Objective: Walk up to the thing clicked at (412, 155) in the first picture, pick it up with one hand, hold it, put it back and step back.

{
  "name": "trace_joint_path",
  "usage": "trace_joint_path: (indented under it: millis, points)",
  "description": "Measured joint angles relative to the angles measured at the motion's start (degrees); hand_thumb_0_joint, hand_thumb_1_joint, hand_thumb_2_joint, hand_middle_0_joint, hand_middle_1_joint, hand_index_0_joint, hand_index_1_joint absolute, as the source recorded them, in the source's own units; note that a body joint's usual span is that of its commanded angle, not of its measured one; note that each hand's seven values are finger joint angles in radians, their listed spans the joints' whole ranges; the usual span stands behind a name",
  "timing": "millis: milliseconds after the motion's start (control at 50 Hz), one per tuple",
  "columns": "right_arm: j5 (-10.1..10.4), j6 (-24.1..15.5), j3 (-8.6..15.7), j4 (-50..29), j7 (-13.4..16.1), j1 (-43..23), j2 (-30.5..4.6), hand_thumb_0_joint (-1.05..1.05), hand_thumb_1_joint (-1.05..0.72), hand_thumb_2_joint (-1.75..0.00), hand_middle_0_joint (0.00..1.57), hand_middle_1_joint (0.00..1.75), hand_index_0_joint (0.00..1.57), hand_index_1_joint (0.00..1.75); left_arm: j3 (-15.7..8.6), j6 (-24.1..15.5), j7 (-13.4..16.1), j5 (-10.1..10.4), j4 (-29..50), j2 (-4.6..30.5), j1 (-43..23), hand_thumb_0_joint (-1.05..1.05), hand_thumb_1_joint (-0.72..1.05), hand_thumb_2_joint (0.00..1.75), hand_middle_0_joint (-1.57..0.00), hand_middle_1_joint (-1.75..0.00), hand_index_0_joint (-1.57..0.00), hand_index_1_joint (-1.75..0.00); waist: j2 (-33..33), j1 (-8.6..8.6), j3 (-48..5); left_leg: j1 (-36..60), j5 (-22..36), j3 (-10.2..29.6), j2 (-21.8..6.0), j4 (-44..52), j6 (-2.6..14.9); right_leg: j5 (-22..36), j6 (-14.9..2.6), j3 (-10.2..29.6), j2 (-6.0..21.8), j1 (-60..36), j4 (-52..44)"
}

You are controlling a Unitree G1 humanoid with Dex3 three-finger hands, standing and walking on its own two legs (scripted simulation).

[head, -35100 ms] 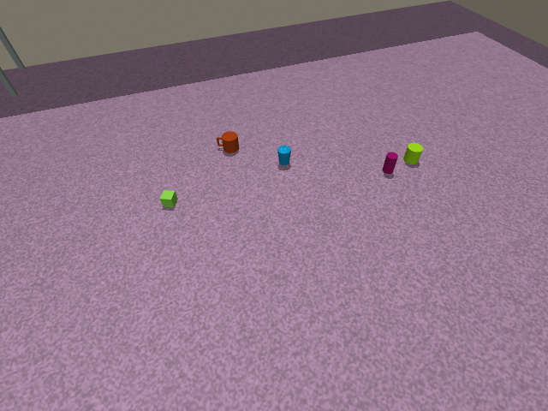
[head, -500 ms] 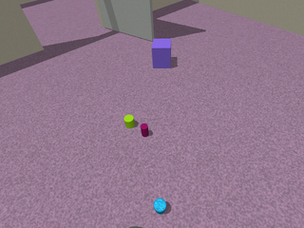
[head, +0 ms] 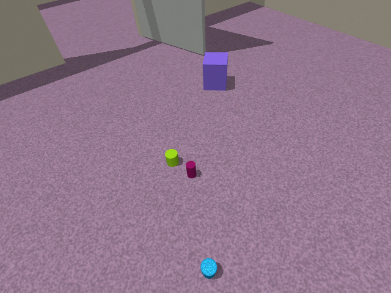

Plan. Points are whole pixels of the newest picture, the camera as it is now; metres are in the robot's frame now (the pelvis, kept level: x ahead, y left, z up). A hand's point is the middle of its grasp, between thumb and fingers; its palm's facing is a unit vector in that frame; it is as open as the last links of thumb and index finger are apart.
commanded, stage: step back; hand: left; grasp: from above
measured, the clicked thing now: (172, 157) +1.03 +0.24 -0.73
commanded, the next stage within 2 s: stand in 0.42 s
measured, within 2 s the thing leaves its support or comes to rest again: neither
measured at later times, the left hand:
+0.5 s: hand out of the picture +0.12 +0.27 -0.15, palm faces -0.01 -0.94 -0.34, open 7.4 cm
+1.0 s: hand out of the picture +0.11 +0.27 -0.14, palm faces -0.06 -0.94 -0.33, open 7.4 cm
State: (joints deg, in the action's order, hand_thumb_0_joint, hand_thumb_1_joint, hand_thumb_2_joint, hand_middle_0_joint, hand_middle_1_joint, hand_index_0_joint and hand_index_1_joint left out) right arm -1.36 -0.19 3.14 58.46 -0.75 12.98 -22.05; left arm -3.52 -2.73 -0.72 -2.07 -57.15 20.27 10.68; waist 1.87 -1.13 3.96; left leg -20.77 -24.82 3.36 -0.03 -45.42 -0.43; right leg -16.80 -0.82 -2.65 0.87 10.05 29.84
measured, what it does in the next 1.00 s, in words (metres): steps on the spot: left foot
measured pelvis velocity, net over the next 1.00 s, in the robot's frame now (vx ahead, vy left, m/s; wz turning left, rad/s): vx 0.02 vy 0.02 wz -0.03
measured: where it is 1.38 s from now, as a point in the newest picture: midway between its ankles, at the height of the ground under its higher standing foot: outside the picture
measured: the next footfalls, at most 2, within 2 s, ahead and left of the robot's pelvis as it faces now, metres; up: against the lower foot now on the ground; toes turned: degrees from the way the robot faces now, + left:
left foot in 0.08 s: +0.11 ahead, +0.15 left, +0.00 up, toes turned +1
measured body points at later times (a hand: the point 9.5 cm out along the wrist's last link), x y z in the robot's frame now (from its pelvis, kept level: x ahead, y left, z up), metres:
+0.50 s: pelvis +0.03 +0.02 +0.01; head +0.05 +0.02 +0.45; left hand +0.12 +0.32 -0.13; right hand +0.17 -0.28 -0.12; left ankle +0.07 +0.15 -0.73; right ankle +0.00 -0.12 -0.73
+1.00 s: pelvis +0.02 +0.02 +0.01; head +0.02 +0.02 +0.46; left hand +0.11 +0.32 -0.12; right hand +0.08 -0.29 -0.12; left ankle +0.07 +0.15 -0.73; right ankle +0.00 -0.12 -0.73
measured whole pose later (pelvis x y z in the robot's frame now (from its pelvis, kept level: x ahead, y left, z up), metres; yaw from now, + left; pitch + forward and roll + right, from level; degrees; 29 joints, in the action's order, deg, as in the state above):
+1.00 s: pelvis +0.02 +0.02 +0.01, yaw -1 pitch -4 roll +0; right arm -0.5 -0.7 0.6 66.7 -0.7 6.1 -20.1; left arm -0.4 -0.8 -0.9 -0.5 -64.9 20.1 6.0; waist -0.1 0.9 3.7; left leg -9.1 -6.5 -2.1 -2.4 -19.1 -1.1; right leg -12.4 1.3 0.8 1.0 2.9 18.8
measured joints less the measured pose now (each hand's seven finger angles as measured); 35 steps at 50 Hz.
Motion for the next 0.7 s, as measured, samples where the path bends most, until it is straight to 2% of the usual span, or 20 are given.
trace_joint_path:
  millis: [60,100,140,180,240,320,480,700]
  points:
    - [-0.10,-0.53,0.13,0.23,-0.13,-0.64,-0.33,0.01,-0.91,-0.90,0.20,0.30,0.20,0.30,0.53,0.61,-0.13,0.39,0.14,0.28,-0.65,0.01,0.90,0.90,-0.21,-0.30,-0.20,-0.30,-0.70,0.17,0.53,2.22,5.04,-2.16,-1.40,8.91,-0.15,-1.82,0.89,-0.38,1.17,-0.04,1.95]
    - [-0.27,-0.91,0.32,0.55,0.20,-1.58,-0.28,0.01,-0.91,-0.90,0.20,0.30,0.20,0.30,0.89,1.31,-0.06,0.81,0.24,0.64,-1.28,0.01,0.90,0.90,-0.21,-0.30,-0.20,-0.30,-1.45,0.38,1.28,4.12,13.78,-2.96,-1.14,13.59,-0.31,-4.07,1.64,-0.26,2.08,0.61,5.29]
    - [-0.38,-1.02,0.01,0.86,0.59,-2.85,0.62,0.01,-0.91,-0.90,0.20,0.30,0.20,0.30,1.05,2.24,0.17,1.51,-0.07,1.06,-1.89,0.01,0.90,0.90,-0.21,-0.30,-0.20,-0.30,-3.01,0.04,1.53,4.08,12.75,-4.12,-0.48,12.44,-0.21,-5.46,1.33,1.27,2.69,1.32,7.19]
    - [-0.28,-1.04,-0.63,0.86,0.54,-3.98,1.44,0.01,-0.91,-0.90,0.20,0.30,0.20,0.30,1.22,2.89,0.30,1.75,-0.73,1.36,-2.48,0.01,0.90,0.90,-0.20,-0.30,-0.20,-0.30,-3.40,0.21,1.22,3.68,11.26,-4.19,-0.84,11.57,-0.08,-5.90,0.67,2.28,1.69,1.23,6.63]
    - [-0.01,-0.83,-1.49,1.19,0.55,-5.99,2.49,0.01,-0.91,-0.90,0.20,0.30,0.20,0.30,1.48,2.57,0.37,1.65,-1.86,1.41,-3.08,0.01,0.90,0.90,-0.20,-0.30,-0.20,-0.30,-3.09,0.17,0.85,3.83,10.78,-4.01,-2.02,11.86,-0.42,-3.70,1.69,2.35,0.45,-0.05,3.37]
    - [0.38,-1.05,-2.12,1.75,0.60,-8.78,3.44,0.00,-0.91,-0.90,0.20,0.30,0.20,0.30,1.78,2.09,0.24,1.67,-3.15,1.14,-3.58,0.01,0.90,0.90,-0.20,-0.30,-0.20,-0.30,-2.85,0.28,0.56,4.89,11.55,-4.16,-2.52,14.08,-0.70,-2.38,1.79,2.47,-0.04,-1.38,0.21]
    - [0.95,-1.02,-2.41,3.35,0.45,-12.34,3.24,0.00,-0.91,-0.90,0.20,0.30,0.20,0.30,2.47,1.79,0.33,1.78,-5.28,0.15,-5.13,0.01,0.90,0.90,-0.20,-0.30,-0.20,-0.30,-1.97,0.17,0.52,7.75,13.39,-4.68,-2.49,18.52,-0.74,-0.27,1.91,2.84,-0.01,-4.09,-4.38]
    - [1.08,-0.65,-2.50,5.82,0.21,-10.92,2.38,0.00,-0.91,-0.90,0.20,0.30,0.20,0.30,3.16,1.62,0.19,1.66,-7.07,-0.51,-5.78,0.01,0.90,0.90,-0.20,-0.30,-0.20,-0.30,-1.54,1.05,-0.04,11.58,16.46,-5.09,-2.39,24.23,-0.90,2.65,1.96,3.08,0.07,-7.49,-9.57]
